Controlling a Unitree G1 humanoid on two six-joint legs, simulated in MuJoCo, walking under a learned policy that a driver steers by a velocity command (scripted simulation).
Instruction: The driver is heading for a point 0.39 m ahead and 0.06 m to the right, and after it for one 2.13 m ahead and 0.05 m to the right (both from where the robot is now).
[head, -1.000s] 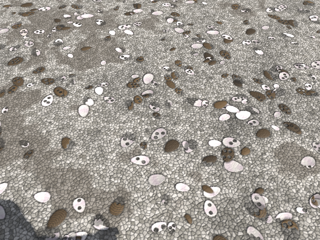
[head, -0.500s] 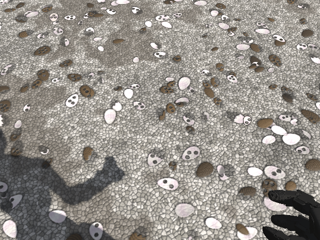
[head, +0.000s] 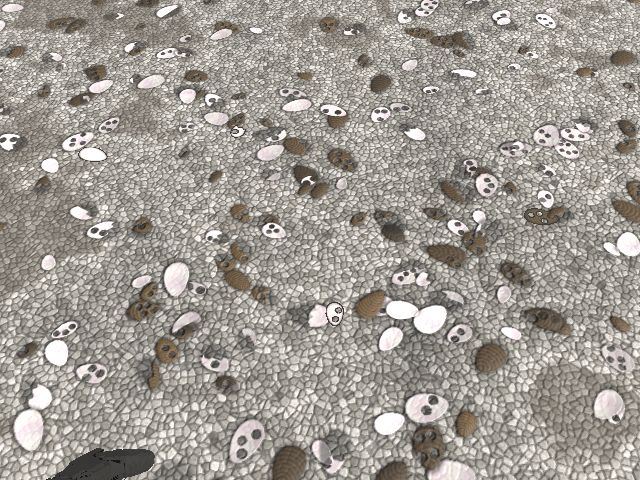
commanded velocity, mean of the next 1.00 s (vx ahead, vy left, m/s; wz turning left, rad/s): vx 0.50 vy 0.00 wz -0.17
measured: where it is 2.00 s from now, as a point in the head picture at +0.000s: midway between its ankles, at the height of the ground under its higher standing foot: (319, 234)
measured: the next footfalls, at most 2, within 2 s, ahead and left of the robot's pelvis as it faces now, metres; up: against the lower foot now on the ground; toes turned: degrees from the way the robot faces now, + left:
left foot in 0.50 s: +0.48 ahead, +0.07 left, +0.00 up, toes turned -20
right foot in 0.96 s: +0.63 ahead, -0.21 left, +0.00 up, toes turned -4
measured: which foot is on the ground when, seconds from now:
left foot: down 0.00-0.02, up 0.04-0.48, down 0.50-0.94, up 0.96-1.00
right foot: down 0.00-0.50, up 0.52-0.94, down 0.96-1.00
